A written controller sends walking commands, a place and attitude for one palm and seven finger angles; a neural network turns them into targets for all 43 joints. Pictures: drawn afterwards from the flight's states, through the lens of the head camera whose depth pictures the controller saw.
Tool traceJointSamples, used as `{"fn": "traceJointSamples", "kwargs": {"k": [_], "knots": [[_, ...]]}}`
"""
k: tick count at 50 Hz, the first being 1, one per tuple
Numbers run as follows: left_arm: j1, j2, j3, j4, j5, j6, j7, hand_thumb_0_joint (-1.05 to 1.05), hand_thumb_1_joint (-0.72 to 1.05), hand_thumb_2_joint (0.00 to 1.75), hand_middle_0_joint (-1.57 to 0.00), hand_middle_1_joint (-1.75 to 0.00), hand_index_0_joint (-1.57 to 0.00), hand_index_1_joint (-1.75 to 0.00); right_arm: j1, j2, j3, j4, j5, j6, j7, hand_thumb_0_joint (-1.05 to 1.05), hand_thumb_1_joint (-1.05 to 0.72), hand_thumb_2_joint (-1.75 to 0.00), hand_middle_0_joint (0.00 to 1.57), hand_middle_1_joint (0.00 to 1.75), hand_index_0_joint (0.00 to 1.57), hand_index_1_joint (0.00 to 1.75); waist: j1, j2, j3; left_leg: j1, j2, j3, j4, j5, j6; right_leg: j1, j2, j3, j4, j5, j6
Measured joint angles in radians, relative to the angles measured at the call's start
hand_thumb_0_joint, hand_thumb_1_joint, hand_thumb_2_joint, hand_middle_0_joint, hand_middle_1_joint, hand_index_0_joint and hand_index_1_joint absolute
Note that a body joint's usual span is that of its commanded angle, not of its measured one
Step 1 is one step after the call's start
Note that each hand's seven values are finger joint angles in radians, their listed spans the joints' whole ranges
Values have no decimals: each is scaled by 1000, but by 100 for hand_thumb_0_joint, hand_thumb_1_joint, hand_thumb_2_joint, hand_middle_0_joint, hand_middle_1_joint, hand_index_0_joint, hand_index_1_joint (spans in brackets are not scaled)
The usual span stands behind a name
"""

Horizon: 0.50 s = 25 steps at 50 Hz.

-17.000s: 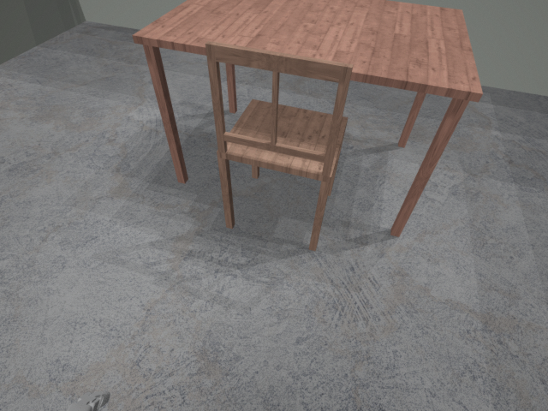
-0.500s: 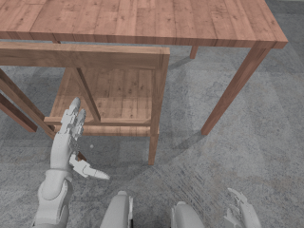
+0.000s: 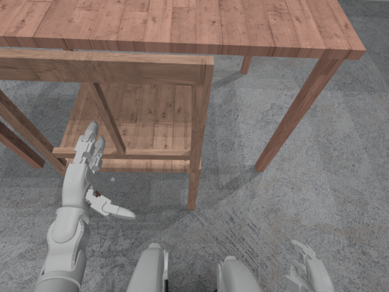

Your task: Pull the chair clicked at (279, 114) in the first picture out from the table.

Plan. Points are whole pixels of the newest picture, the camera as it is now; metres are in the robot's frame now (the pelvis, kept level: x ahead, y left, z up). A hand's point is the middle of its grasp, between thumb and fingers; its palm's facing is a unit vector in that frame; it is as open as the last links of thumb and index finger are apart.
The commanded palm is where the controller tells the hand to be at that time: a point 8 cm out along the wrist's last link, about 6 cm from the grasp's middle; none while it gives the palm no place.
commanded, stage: aim the fingers beside a spindle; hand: left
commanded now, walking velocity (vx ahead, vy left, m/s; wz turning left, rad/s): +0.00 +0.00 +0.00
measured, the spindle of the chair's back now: (109, 122) +0.46 +0.20 +0.02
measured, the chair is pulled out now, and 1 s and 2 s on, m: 0.00 0.00 0.00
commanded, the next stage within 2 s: push the fingers through the gap in 1.54 s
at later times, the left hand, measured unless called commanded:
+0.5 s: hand (111, 180) +0.32 +0.17 +0.05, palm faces +0.00 -1.00 -0.05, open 16.9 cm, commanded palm +0.30 +0.23 +0.04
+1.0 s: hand (102, 178) +0.33 +0.19 +0.02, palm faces +0.03 -1.00 -0.03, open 16.9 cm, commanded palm +0.30 +0.23 +0.03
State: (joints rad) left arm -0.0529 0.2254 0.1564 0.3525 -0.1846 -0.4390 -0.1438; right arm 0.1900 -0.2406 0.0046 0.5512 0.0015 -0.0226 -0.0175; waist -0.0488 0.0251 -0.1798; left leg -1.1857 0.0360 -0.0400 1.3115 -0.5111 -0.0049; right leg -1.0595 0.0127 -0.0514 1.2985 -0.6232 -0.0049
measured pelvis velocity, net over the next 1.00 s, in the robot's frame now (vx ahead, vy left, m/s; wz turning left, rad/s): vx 0.00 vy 0.01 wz -0.01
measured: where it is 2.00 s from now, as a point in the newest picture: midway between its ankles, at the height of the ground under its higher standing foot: outside the picture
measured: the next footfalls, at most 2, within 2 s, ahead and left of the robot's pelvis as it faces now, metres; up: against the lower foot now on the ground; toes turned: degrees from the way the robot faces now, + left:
none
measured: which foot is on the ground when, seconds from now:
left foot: down 0.00-1.00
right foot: down 0.00-1.00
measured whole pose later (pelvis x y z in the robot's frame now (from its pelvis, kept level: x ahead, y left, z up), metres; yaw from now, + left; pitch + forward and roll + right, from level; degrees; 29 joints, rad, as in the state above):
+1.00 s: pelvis +0.00 +0.01 +0.00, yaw +0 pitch +22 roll -3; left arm -0.04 0.25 0.19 0.35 -0.22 -0.41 -0.16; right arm 0.20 -0.24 0.01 0.54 0.01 -0.01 -0.01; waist -0.05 0.03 -0.18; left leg -1.17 0.04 -0.04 1.30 -0.51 0.00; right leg -1.04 0.01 -0.05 1.27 -0.61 0.00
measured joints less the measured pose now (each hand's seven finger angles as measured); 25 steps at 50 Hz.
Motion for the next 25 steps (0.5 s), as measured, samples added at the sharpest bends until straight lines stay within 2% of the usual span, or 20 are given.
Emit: {"fn": "traceJointSamples", "kwargs": {"k": [3, 8, 15, 19, 22, 25], "knots": [[21, 5, 12, -35, -8, 14, -3, -1, -50, 30, -6, -8, -6, -8, -1, 6, -4, -8, 0, 2, 0, 1, -91, -89, 20, 30, 20, 30, -6, -3, 6, -2, 5, 4, 2, -2, 0, -4, 4, 4, 1, 1, -1], [87, 16, 17, -125, -19, -9, 2, -1, -50, 30, -6, -8, -6, -8, 14, 11, -5, -5, 0, 1, 0, 1, -91, -89, 20, 30, 20, 30, 1, 3, 3, 32, 7, 8, -24, -1, 1, 29, 6, 9, -28, 8, 2], [53, 6, 6, -27, -33, 3, -23, -1, -50, 30, -6, -8, -6, -8, 19, -1, 2, 1, 8, 0, 3, 1, -91, -89, 20, 30, 20, 30, 9, 11, -10, 29, -2, 2, -24, 2, 4, 31, -1, 2, -31, 6, 5], [73, -15, -26, -53, -19, 12, -19, -1, -50, 30, -6, -8, -5, -8, 10, 1, -5, -8, 4, -8, 0, 1, -91, -89, 20, 30, 20, 30, 1, 3, 0, 14, -1, 2, -10, -2, 5, 17, -1, 2, -17, 2, 5], [102, -21, -45, -129, -1, -9, 8, -1, -50, 30, -6, -8, -6, -8, 3, 7, -9, -9, -4, -13, -1, 1, -91, -89, 20, 30, 20, 30, -1, 0, 7, 19, 1, 5, -10, -4, 5, 20, 1, 6, -17, 3, 6], [96, -8, -32, -155, 12, -35, 33, -1, -50, 30, -6, -8, -6, -8, -1, 12, -7, -5, -7, -8, 1, 1, -91, -89, 20, 30, 20, 30, 1, 0, 5, 29, 2, 7, -17, -2, 5, 28, 2, 8, -23, 5, 6]]}}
